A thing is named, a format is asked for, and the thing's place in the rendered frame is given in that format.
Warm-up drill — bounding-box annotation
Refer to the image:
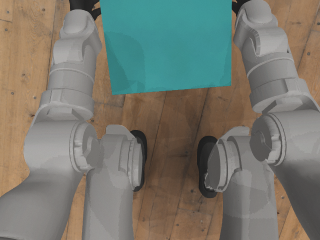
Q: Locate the robot left hand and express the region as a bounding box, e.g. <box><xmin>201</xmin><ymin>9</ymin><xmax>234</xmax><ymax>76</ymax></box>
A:
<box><xmin>69</xmin><ymin>0</ymin><xmax>101</xmax><ymax>21</ymax></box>

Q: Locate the carton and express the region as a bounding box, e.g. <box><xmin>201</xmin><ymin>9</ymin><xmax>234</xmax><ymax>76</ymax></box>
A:
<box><xmin>99</xmin><ymin>0</ymin><xmax>232</xmax><ymax>95</ymax></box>

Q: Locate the left robot upper arm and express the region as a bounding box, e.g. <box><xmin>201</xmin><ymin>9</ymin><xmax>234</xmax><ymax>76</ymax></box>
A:
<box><xmin>0</xmin><ymin>120</ymin><xmax>101</xmax><ymax>240</ymax></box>

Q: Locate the robot right thigh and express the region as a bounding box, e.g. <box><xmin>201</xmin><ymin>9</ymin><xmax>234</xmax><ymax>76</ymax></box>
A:
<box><xmin>211</xmin><ymin>136</ymin><xmax>279</xmax><ymax>240</ymax></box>

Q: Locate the robot right forearm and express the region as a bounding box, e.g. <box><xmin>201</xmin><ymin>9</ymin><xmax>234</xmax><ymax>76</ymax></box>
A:
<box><xmin>233</xmin><ymin>0</ymin><xmax>320</xmax><ymax>114</ymax></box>

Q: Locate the robot left forearm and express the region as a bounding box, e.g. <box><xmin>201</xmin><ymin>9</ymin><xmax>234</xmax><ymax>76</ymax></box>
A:
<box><xmin>23</xmin><ymin>9</ymin><xmax>103</xmax><ymax>164</ymax></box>

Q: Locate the robot right shin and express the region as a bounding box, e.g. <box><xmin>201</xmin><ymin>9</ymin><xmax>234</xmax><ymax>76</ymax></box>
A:
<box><xmin>204</xmin><ymin>126</ymin><xmax>274</xmax><ymax>193</ymax></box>

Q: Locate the robot right hand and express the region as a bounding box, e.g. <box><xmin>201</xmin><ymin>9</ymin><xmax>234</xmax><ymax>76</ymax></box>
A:
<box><xmin>232</xmin><ymin>0</ymin><xmax>251</xmax><ymax>17</ymax></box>

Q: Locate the right robot upper arm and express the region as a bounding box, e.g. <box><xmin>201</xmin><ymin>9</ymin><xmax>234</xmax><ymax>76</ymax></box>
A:
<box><xmin>249</xmin><ymin>109</ymin><xmax>320</xmax><ymax>240</ymax></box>

